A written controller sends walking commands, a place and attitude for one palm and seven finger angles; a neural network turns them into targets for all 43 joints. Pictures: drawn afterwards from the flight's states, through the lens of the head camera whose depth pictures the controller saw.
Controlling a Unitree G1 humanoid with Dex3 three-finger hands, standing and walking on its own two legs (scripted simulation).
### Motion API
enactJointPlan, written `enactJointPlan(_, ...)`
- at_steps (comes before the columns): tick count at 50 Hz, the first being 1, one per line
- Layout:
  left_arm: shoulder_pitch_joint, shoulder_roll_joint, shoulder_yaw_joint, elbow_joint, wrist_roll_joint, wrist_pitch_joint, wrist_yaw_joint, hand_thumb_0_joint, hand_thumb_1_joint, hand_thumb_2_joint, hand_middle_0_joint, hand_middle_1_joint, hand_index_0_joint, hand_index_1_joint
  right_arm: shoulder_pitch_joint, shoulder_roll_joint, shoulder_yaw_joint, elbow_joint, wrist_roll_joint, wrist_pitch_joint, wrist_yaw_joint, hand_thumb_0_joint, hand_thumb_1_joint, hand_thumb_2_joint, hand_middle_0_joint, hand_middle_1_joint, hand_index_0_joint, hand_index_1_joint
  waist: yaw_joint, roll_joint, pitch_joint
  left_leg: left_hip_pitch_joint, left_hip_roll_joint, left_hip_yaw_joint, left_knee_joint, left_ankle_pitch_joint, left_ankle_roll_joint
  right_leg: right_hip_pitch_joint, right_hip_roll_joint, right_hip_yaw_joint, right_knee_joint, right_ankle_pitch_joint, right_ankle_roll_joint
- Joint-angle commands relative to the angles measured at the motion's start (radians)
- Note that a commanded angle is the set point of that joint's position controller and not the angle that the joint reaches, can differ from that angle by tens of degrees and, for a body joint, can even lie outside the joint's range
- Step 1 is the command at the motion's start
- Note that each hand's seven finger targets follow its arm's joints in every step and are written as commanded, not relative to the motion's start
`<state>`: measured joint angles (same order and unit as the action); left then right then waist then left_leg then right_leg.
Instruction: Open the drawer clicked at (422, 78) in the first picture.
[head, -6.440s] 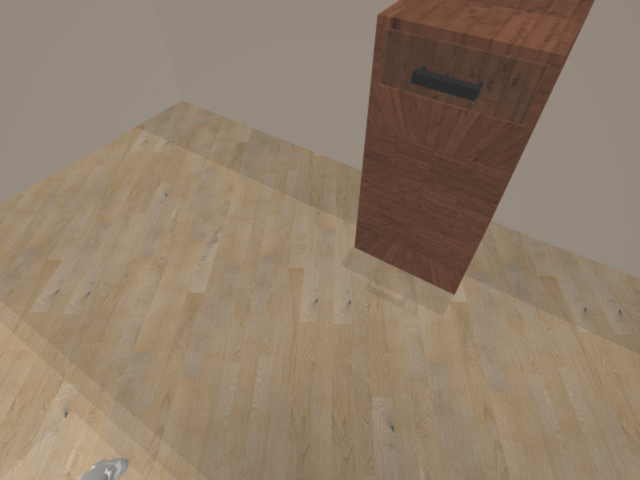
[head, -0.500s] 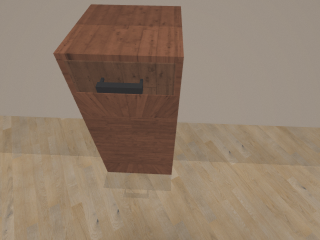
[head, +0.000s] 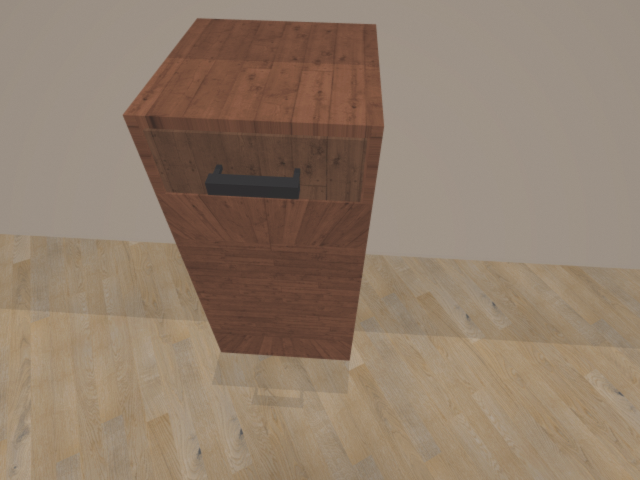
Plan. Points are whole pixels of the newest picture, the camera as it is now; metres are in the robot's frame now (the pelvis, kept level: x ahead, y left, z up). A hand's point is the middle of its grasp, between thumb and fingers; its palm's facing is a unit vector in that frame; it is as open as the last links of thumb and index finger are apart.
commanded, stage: shuffle to correct the standing spot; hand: left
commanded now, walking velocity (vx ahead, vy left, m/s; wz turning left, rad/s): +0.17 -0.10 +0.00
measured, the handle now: (255, 178) +0.59 +0.15 +0.03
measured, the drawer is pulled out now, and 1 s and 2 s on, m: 0.00 0.00 0.00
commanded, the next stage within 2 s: come to a stop and stand still in 0.26 s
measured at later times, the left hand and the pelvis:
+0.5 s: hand out of the picture -0.01 +0.13 -0.19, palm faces +0.08 -0.98 -0.15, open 7.4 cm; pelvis +0.07 -0.02 -0.01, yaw +1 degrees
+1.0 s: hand out of the picture +0.12 +0.12 -0.16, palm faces +0.03 -0.97 -0.24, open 7.3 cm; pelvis +0.07 -0.07 +0.00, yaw +0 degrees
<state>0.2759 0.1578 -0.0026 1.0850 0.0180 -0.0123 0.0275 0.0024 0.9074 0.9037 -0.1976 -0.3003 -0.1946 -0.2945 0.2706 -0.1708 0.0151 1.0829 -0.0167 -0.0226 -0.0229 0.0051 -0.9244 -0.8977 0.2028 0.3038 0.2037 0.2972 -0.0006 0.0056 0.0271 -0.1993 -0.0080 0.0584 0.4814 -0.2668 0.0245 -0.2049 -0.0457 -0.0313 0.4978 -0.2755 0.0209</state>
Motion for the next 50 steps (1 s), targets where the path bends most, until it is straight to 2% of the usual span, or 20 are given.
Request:
enactJointPlan(1, 0.073, 0.095, 0.019, -0.019, -0.001, -0.01, 0.005, 0.0, 0.9, 0.9, -0.2, -0.3, -0.2, -0.3, 0.06, -0.095, -0.016, -0.021, 0.0, -0.014, -0.006, 0.0, -0.9, -0.9, 0.2, 0.3, 0.2, 0.3, 0.004, -0.005, 0.005, -0.014, 0.113, -0.091, -0.105, 0.12, 0.018, 0.015, -0.05, 0.046, -0.066, 0.098, -0.047)
enactJointPlan(6, 0.085, 0.074, 0.025, -0.03, 0.014, 0.001, -0.015, 0.0, 0.9, 0.9, -0.2, -0.3, -0.2, -0.3, 0.064, -0.131, -0.041, -0.028, -0.009, 0.0, -0.002, 0.0, -0.9, -0.9, 0.2, 0.3, 0.2, 0.3, -0.001, 0.076, 0.109, -0.088, 0.174, -0.182, -0.209, -0.272, 0.063, -0.091, 0.003, -0.017, 0.015, -0.13, -0.06)
enactJointPlan(9, 0.098, 0.068, 0.032, -0.038, 0.017, -0.005, -0.024, 0.0, 0.9, 0.9, -0.2, -0.3, -0.2, -0.3, 0.076, -0.132, -0.053, -0.037, -0.01, -0.003, -0.003, 0.0, -0.9, -0.9, 0.2, 0.3, 0.2, 0.3, -0.001, 0.075, 0.11, -0.085, 0.197, -0.204, -0.191, -0.262, 0.087, -0.114, 0.011, -0.019, 0.04, -0.122, -0.069)
enactJointPlan(11, 0.137, 0.067, 0.037, -0.028, 0.014, -0.014, -0.028, 0.0, 0.9, 0.9, -0.2, -0.3, -0.2, -0.3, 0.068, -0.122, -0.054, -0.045, -0.009, -0.01, -0.004, 0.0, -0.9, -0.9, 0.2, 0.3, 0.2, 0.3, 0.013, 0.027, 0.075, -0.095, 0.174, -0.155, -0.113, -0.171, 0.08, -0.066, -0.006, 0.019, 0.005, -0.095, -0.079)
enactJointPlan(13, 0.183, 0.089, 0.045, -0.013, 0.012, -0.022, -0.024, 0.0, 0.9, 0.9, -0.2, -0.3, -0.2, -0.3, 0.05, -0.086, -0.048, -0.055, -0.007, -0.017, -0.003, 0.0, -0.9, -0.9, 0.2, 0.3, 0.2, 0.3, 0.029, -0.083, 0.067, -0.164, 0.106, -0.06, 0.033, -0.081, 0.052, 0.018, -0.057, 0.12, -0.06, -0.043, -0.107)
enactJointPlan(15, 0.265, 0.139, 0.063, 0.02, 0.007, -0.035, -0.013, 0.0, 0.9, 0.9, -0.2, -0.3, -0.2, -0.3, 0.016, -0.037, -0.037, -0.077, -0.007, -0.025, 0.002, 0.0, -0.9, -0.9, 0.2, 0.3, 0.2, 0.3, 0.051, -0.255, 0.042, -0.333, 0.021, 0.058, 0.285, -0.164, 0.013, 0.173, -0.206, 0.315, -0.166, 0.165, -0.185)
enactJointPlan(17, 0.317, 0.124, 0.063, 0.039, 0.015, -0.046, 0.0, 0.0, 0.9, 0.9, -0.2, -0.3, -0.2, -0.3, -0.08, -0.037, -0.04, -0.109, -0.003, -0.03, 0.008, 0.0, -0.9, -0.9, 0.2, 0.3, 0.2, 0.3, 0.081, -0.186, 0.061, -0.465, 0.046, 0.015, 0.472, -0.311, 0.018, 0.242, -0.284, 0.374, -0.172, 0.451, -0.283)
enactJointPlan(19, 0.262, 0.122, 0.061, 0.026, 0.022, -0.046, 0.009, 0.0, 0.9, 0.9, -0.2, -0.3, -0.2, -0.3, -0.072, -0.015, -0.039, -0.106, 0.003, -0.035, 0.015, 0.0, -0.9, -0.9, 0.2, 0.3, 0.2, 0.3, 0.045, -0.106, 0.037, -0.408, 0.073, -0.01, 0.391, -0.307, 0.023, 0.219, -0.263, 0.274, -0.12, 0.509, -0.273)
enactJointPlan(22, 0.151, 0.09, 0.048, 0.002, 0.002, -0.031, 0.01, 0.0, 0.9, 0.9, -0.2, -0.3, -0.2, -0.3, 0.08, 0.014, -0.021, -0.03, 0.004, -0.029, 0.003, 0.0, -0.9, -0.9, 0.2, 0.3, 0.2, 0.3, -0.039, -0.1, -0.012, -0.007, 0.022, 0.047, 0.002, 0.09, -0.002, 0.023, -0.111, 0.079, -0.001, 0.521, -0.145)
enactJointPlan(23, 0.161, 0.054, 0.039, 0.001, 0.0, -0.028, 0.013, 0.0, 0.9, 0.9, -0.2, -0.3, -0.2, -0.3, 0.147, -0.024, -0.03, 0.003, 0.001, -0.037, -0.006, 0.0, -0.9, -0.9, 0.2, 0.3, 0.2, 0.3, -0.053, -0.027, -0.055, 0.147, 0.098, -0.026, -0.034, 0.36, 0.017, -0.047, -0.061, 0.045, 0.107, 0.446, -0.093)
enactJointPlan(24, 0.199, 0.021, 0.032, 0.003, -0.011, -0.023, 0.017, 0.0, 0.9, 0.9, -0.2, -0.3, -0.2, -0.3, 0.168, -0.099, -0.035, 0.005, -0.004, -0.038, -0.017, 0.0, -0.9, -0.9, 0.2, 0.3, 0.2, 0.3, -0.032, 0.136, -0.105, 0.208, 0.281, -0.207, -0.023, 0.723, 0.105, -0.12, -0.005, 0.0, 0.164, 0.157, -0.037)
enactJointPlan(25, 0.206, 0.013, 0.029, 0.005, -0.008, -0.021, 0.025, 0.0, 0.9, 0.9, -0.2, -0.3, -0.2, -0.3, 0.161, -0.114, -0.036, -0.003, 0.003, -0.026, -0.021, 0.0, -0.9, -0.9, 0.2, 0.3, 0.2, 0.3, -0.02, 0.172, -0.106, 0.177, 0.363, -0.227, -0.052, 0.954, 0.166, -0.094, 0.017, -0.014, 0.212, -0.198, -0.026)
enactJointPlan(26, 0.191, 0.016, 0.026, 0.017, -0.009, -0.006, 0.028, 0.0, 0.9, 0.9, -0.2, -0.3, -0.2, -0.3, 0.11, -0.12, -0.032, 0.0, 0.004, -0.022, -0.03, 0.0, -0.9, -0.9, 0.2, 0.3, 0.2, 0.3, -0.009, 0.218, -0.068, 0.163, 0.369, -0.243, -0.068, 1.027, 0.187, -0.122, 0.012, 0.005, 0.259, -0.296, -0.017)
enactJointPlan(28, 0.158, 0.031, 0.027, 0.016, -0.002, 0.007, 0.026, 0.0, 0.9, 0.9, -0.2, -0.3, -0.2, -0.3, 0.042, -0.102, -0.033, -0.011, 0.005, -0.013, -0.037, 0.0, -0.9, -0.9, 0.2, 0.3, 0.2, 0.3, 0.003, 0.185, 0.03, 0.113, 0.34, -0.186, -0.073, 1.022, 0.183, -0.158, -0.021, 0.013, 0.255, -0.276, -0.017)
enactJointPlan(32, 0.182, 0.031, 0.037, -0.002, 0.006, 0.015, 0.015, 0.0, 0.9, 0.9, -0.2, -0.3, -0.2, -0.3, -0.026, -0.128, -0.061, -0.059, 0.006, 0.003, -0.034, 0.0, -0.9, -0.9, 0.2, 0.3, 0.2, 0.3, 0.027, 0.063, -0.051, 0.061, 0.259, -0.094, -0.019, 0.709, 0.117, -0.04, -0.014, -0.014, 0.044, 0.06, -0.018)
enactJointPlan(34, 0.157, 0.063, 0.042, -0.029, 0.012, 0.005, 0.015, 0.0, 0.9, 0.9, -0.2, -0.3, -0.2, -0.3, -0.037, -0.103, -0.067, -0.081, 0.007, 0.006, -0.026, 0.0, -0.9, -0.9, 0.2, 0.3, 0.2, 0.3, 0.015, -0.014, -0.065, 0.011, 0.173, -0.04, 0.009, 0.441, 0.049, -0.013, -0.066, 0.059, 0.009, 0.348, -0.039)
enactJointPlan(37, 0.109, 0.106, 0.044, -0.059, 0.01, -0.005, 0.017, 0.0, 0.9, 0.9, -0.2, -0.3, -0.2, -0.3, -0.03, -0.043, -0.058, -0.082, 0.006, 0.023, -0.014, 0.0, -0.9, -0.9, 0.2, 0.3, 0.2, 0.3, 0.002, -0.159, -0.072, -0.033, 0.083, 0.015, 0.075, 0.124, -0.009, -0.008, -0.176, 0.159, -0.048, 0.515, -0.106)
enactJointPlan(39, 0.073, 0.107, 0.04, -0.071, 0.006, -0.005, 0.019, 0.0, 0.9, 0.9, -0.2, -0.3, -0.2, -0.3, -0.023, -0.027, -0.048, -0.073, 0.004, 0.027, -0.009, 0.0, -0.9, -0.9, 0.2, 0.3, 0.2, 0.3, -0.005, -0.157, -0.055, -0.038, 0.07, 0.009, 0.055, 0.057, -0.019, -0.009, -0.176, 0.151, -0.07, 0.502, -0.121)
enactJointPlan(44, 0.029, 0.101, 0.034, -0.087, -0.002, -0.003, 0.014, 0.0, 0.9, 0.9, -0.2, -0.3, -0.2, -0.3, -0.017, -0.051, -0.038, -0.045, -0.001, 0.016, -0.007, 0.0, -0.9, -0.9, 0.2, 0.3, 0.2, 0.3, 0.003, -0.031, -0.034, 0.025, 0.128, -0.032, -0.044, 0.223, -0.008, -0.025, -0.091, 0.071, -0.081, 0.292, -0.066)
enactJointPlan(50, 0.02, 0.103, 0.029, -0.068, -0.006, -0.004, 0.007, 0.0, 0.9, 0.9, -0.2, -0.3, -0.2, -0.3, 0.0, -0.051, -0.021, -0.016, -0.004, 0.015, -0.005, 0.0, -0.9, -0.9, 0.2, 0.3, 0.2, 0.3, 0.01, -0.016, 0.035, -0.011, 0.121, -0.038, -0.101, 0.121, -0.017, -0.025, -0.082, 0.08, -0.17, 0.101, -0.066)
